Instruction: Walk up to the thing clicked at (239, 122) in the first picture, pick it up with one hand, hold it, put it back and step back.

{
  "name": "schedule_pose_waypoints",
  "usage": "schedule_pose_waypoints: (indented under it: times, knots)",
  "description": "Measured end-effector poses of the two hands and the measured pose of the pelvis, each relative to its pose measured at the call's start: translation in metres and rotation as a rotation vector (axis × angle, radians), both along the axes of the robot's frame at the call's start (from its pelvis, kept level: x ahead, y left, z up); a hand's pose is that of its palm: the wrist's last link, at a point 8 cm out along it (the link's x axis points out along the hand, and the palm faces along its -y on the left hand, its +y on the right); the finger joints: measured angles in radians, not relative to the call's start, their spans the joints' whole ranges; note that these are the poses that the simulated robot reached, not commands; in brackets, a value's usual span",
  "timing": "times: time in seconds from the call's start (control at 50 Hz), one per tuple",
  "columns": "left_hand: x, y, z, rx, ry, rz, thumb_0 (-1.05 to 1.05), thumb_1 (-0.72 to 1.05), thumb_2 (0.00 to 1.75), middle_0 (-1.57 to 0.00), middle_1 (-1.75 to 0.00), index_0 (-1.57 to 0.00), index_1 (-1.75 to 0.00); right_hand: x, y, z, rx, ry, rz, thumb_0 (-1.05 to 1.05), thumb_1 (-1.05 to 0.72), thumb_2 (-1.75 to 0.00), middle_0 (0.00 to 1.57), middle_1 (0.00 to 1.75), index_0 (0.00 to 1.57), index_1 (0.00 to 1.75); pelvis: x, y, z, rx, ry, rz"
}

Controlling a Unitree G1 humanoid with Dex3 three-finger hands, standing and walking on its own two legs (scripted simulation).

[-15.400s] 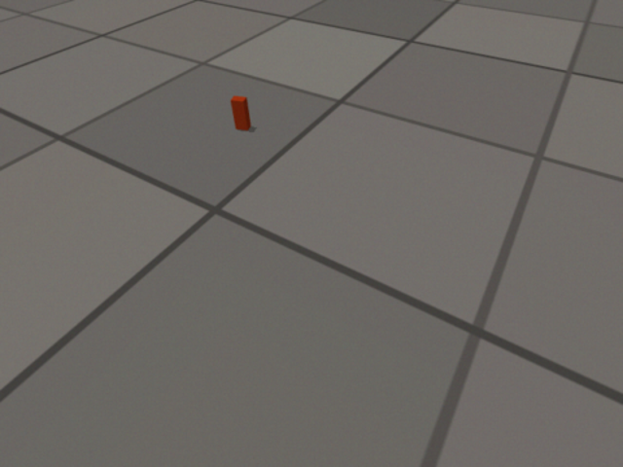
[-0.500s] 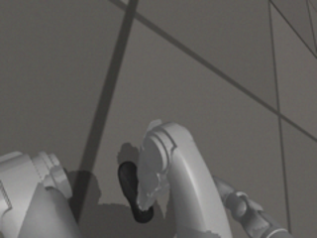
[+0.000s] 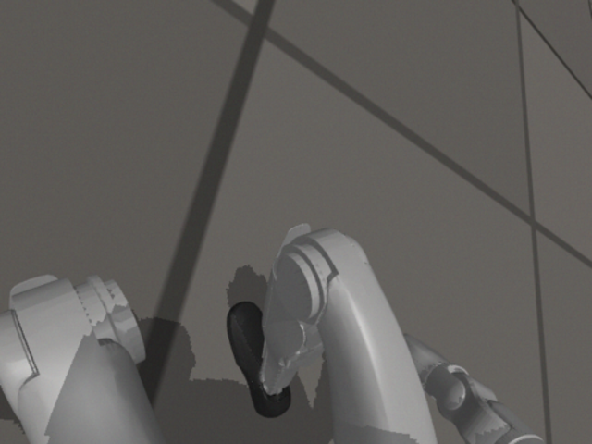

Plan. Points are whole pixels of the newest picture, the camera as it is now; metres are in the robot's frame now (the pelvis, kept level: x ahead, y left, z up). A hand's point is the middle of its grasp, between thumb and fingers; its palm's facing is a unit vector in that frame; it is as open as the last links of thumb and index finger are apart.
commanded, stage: settle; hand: left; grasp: from the side
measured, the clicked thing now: out of the picture +0.44 +0.36 -0.19
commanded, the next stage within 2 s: hold in 0.38 s
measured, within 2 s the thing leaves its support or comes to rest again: neither
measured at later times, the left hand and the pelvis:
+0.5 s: hand out of the picture +0.40 +0.39 -0.04, palm faces +0.50 -0.86 -0.04, open 12.3 cm; pelvis +0.01 -0.01 +0.03, yaw +5 degrees
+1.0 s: hand out of the picture +0.36 +0.37 +0.12, palm faces +0.51 -0.86 -0.04, open 12.4 cm; pelvis +0.02 -0.02 +0.12, yaw +11 degrees
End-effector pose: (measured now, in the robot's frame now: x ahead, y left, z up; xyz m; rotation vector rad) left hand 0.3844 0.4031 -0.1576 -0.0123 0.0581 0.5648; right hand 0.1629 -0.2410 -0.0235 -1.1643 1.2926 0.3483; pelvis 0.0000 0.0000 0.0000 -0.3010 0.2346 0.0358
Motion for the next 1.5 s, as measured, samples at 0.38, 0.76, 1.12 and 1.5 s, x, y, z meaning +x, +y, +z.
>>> schedule_pose_waypoints:
  times: [0.38, 0.76, 1.12, 1.5]
  knots:
    - [-0.018, 0.023, 0.091, 0.056, -0.048, -0.045, 0.03, -0.61, 1.10, -0.55, -0.86, -0.57, -0.85, 0.011, -0.004, -0.006, 0.146, -0.105, -0.177, 0.00, -0.90, -0.89, 0.20, 0.30, 0.20, 0.30, 0.007, -0.005, 0.016, 0.040, 0.121, 0.038]
    - [-0.047, 0.015, 0.183, 0.094, -0.001, -0.103, 0.03, -0.59, 1.05, -0.55, -0.89, -0.57, -0.86, 0.031, -0.002, -0.012, 0.320, -0.182, -0.385, 0.01, -0.91, -0.89, 0.20, 0.30, 0.20, 0.30, 0.016, -0.012, 0.053, 0.104, 0.276, 0.090]
    - [-0.069, -0.015, 0.333, 0.047, -0.035, -0.038, 0.02, -0.61, 0.90, -0.57, -0.94, -0.59, -0.91, 0.079, 0.017, 0.072, 0.480, -0.342, -0.468, 0.01, -0.91, -0.89, 0.20, 0.30, 0.20, 0.30, 0.027, -0.017, 0.157, 0.148, 0.345, 0.133]
    - [-0.084, -0.053, 0.497, 0.054, 0.012, -0.007, 0.02, -0.61, 0.81, -0.57, -0.98, -0.60, -0.96, 0.093, 0.033, 0.229, 0.558, -0.469, -0.490, 0.01, -0.91, -0.89, 0.20, 0.30, 0.20, 0.30, 0.050, -0.010, 0.301, 0.188, 0.218, 0.190]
